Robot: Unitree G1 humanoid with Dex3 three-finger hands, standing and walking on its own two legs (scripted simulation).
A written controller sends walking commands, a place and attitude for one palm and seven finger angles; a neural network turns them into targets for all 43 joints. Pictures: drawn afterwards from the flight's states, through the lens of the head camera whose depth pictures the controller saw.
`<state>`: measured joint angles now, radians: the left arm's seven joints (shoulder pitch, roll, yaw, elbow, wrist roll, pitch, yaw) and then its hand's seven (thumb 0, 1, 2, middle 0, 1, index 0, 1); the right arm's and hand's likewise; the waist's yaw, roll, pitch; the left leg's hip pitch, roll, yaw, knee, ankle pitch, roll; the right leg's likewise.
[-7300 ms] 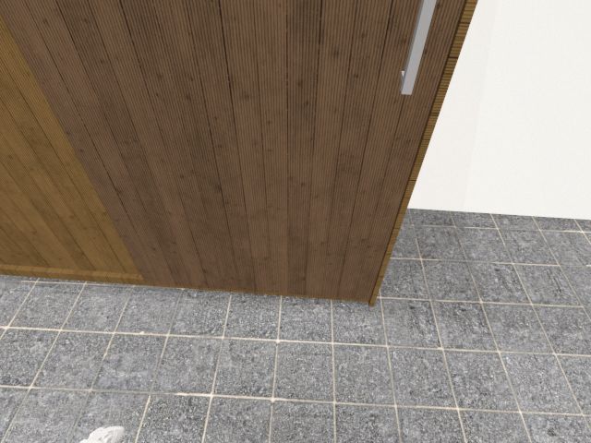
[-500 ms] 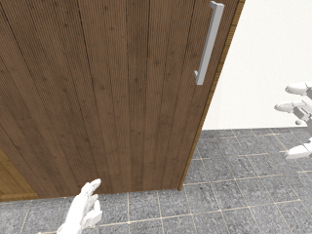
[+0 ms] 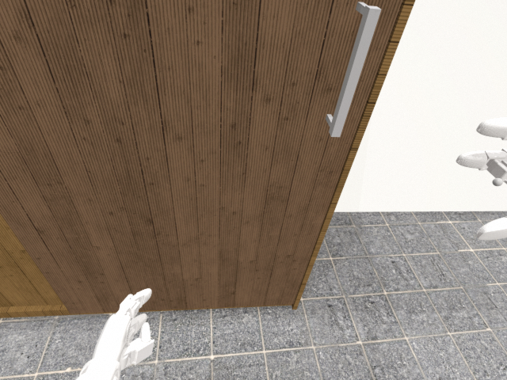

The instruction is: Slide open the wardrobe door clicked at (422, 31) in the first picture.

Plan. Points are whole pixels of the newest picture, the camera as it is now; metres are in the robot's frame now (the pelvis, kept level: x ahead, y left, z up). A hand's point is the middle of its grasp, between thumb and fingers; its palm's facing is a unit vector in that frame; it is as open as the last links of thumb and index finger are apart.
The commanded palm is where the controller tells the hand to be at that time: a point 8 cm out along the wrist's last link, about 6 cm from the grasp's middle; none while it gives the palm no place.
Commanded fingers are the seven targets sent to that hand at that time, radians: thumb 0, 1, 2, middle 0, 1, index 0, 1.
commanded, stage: raise the hand with hooked fingers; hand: right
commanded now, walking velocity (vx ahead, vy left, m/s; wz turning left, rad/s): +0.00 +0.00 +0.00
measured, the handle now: (347, 75) +0.58 -0.17 +0.26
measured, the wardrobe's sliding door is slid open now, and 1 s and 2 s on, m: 0.00 0.00 0.00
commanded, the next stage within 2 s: move the hooked fingers beside the handle in 0.12 s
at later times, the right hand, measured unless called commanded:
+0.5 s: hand (473, 165) +0.32 -0.27 +0.26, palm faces +0.01 +0.99 -0.12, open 14.0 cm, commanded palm +0.29 -0.31 +0.26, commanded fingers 0.00 0.50 -0.30 0.30 1.20 0.30 1.20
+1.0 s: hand (442, 138) +0.38 -0.26 +0.26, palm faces +0.01 +1.00 -0.08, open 14.0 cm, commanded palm +0.36 -0.31 +0.26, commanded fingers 0.00 0.50 -0.30 0.30 1.20 0.30 1.20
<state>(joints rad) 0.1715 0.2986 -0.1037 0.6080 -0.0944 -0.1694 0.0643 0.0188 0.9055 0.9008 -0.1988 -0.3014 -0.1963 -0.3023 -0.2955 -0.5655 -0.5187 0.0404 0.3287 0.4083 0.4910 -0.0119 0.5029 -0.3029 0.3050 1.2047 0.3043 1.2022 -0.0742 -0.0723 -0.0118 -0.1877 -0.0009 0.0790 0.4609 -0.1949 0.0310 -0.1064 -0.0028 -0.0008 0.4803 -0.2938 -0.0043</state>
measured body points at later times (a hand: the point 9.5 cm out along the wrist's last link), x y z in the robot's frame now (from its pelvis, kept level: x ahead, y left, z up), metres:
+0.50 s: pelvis +0.01 -0.01 +0.00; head -0.02 +0.01 +0.45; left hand +0.22 +0.20 -0.07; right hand +0.31 -0.33 +0.26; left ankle +0.04 +0.10 -0.74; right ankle -0.02 -0.12 -0.74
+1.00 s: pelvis +0.02 -0.01 +0.00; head +0.00 +0.01 +0.45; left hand +0.21 +0.22 -0.08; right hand +0.37 -0.31 +0.26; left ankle +0.04 +0.10 -0.74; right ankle -0.02 -0.12 -0.74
